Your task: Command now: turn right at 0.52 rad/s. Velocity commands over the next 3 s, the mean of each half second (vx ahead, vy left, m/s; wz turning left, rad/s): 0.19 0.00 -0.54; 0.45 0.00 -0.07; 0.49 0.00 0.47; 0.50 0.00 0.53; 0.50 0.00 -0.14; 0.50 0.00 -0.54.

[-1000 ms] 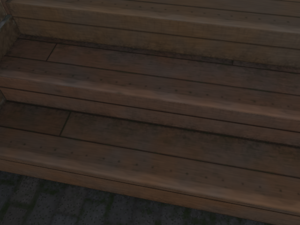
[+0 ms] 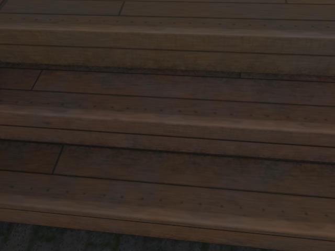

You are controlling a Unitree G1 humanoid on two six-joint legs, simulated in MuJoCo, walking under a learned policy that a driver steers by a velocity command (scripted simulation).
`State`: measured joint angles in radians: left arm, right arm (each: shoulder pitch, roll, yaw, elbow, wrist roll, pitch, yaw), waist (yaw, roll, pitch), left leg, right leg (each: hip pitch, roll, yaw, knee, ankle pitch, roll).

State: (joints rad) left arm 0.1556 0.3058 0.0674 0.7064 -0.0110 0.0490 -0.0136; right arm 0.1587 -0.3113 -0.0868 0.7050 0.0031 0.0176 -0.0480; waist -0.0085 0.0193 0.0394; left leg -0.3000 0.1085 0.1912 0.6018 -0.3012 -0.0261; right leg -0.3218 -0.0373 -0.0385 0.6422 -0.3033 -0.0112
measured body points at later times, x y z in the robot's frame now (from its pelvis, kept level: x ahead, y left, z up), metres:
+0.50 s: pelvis +0.06 -0.01 +0.01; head +0.07 -0.02 +0.46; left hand +0.24 +0.24 -0.08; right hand +0.18 -0.32 -0.06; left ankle +0.12 +0.10 -0.73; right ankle +0.00 -0.10 -0.72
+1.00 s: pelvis +0.23 -0.10 +0.01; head +0.24 -0.11 +0.46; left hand +0.47 +0.09 -0.07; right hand +0.20 -0.37 -0.12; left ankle +0.16 +0.07 -0.62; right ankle +0.24 -0.20 -0.72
